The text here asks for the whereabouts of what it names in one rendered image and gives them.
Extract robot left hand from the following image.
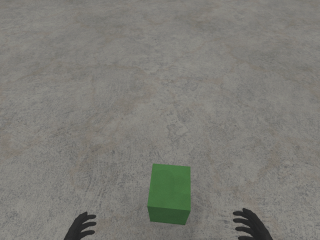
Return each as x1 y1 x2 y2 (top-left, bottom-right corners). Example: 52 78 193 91
64 211 97 240

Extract robot right hand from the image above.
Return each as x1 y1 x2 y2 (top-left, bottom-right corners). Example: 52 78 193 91
233 208 273 240

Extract carton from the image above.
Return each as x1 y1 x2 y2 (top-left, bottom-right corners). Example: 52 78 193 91
147 163 191 225

